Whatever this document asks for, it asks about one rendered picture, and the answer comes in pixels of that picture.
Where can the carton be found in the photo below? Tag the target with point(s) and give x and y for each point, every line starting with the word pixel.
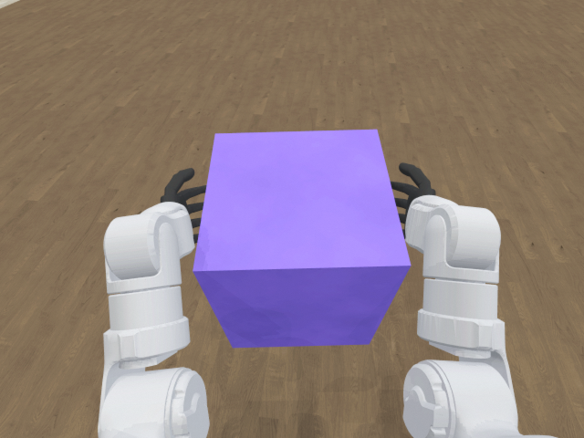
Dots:
pixel 300 241

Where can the right robot forearm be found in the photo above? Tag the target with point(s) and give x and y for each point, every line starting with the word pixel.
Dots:
pixel 460 246

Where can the left robot upper arm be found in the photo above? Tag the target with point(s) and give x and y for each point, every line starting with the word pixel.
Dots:
pixel 168 403

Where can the left robot forearm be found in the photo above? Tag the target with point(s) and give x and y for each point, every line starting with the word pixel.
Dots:
pixel 142 260

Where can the right robot hand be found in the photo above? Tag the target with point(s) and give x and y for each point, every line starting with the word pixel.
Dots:
pixel 420 180

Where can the right robot upper arm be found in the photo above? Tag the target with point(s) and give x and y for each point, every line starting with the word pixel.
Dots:
pixel 459 399

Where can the left robot hand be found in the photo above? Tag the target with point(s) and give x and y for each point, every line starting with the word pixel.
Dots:
pixel 171 194

